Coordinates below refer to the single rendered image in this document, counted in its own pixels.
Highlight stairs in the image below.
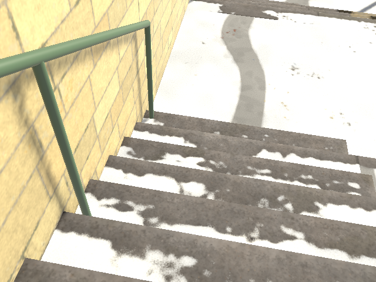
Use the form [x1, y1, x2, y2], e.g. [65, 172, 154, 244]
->
[14, 110, 376, 282]
[219, 0, 314, 12]

